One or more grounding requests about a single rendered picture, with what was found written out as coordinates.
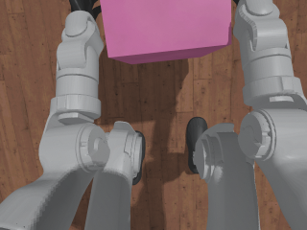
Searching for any left robot upper arm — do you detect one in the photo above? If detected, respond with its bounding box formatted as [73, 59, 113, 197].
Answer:
[0, 123, 110, 230]

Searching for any left robot hand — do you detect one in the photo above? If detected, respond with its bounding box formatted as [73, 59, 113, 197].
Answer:
[69, 0, 102, 22]

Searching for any right robot foot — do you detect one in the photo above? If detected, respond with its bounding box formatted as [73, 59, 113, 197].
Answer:
[186, 117, 208, 174]

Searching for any robot right shin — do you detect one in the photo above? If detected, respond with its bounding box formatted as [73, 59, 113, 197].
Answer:
[193, 123, 255, 171]

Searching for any left robot forearm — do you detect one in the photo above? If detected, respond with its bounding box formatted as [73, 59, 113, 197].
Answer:
[38, 11, 104, 157]

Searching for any right robot forearm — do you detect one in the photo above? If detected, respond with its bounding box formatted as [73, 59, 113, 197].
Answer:
[233, 0, 307, 111]

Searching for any carton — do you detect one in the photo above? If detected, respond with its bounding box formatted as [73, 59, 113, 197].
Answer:
[100, 0, 232, 64]

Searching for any right robot upper arm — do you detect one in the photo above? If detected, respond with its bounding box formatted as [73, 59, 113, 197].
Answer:
[237, 108, 307, 230]

